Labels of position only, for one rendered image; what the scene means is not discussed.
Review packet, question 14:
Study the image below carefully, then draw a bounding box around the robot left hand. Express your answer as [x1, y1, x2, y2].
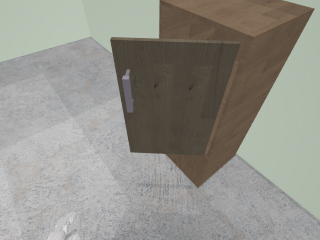
[47, 210, 81, 240]

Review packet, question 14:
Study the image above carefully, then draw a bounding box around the cupboard door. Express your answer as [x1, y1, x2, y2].
[110, 37, 241, 156]

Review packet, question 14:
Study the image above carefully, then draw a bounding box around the handle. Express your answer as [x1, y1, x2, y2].
[122, 69, 134, 113]

